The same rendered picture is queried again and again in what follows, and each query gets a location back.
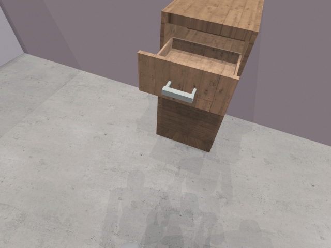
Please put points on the handle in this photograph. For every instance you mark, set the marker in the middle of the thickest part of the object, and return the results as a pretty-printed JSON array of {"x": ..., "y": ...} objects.
[{"x": 177, "y": 94}]

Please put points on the cabinet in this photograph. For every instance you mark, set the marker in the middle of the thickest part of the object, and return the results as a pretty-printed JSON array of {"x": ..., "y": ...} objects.
[{"x": 227, "y": 24}]

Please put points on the drawer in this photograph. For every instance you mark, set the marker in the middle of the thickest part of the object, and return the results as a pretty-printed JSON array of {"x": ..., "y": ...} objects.
[{"x": 188, "y": 65}]

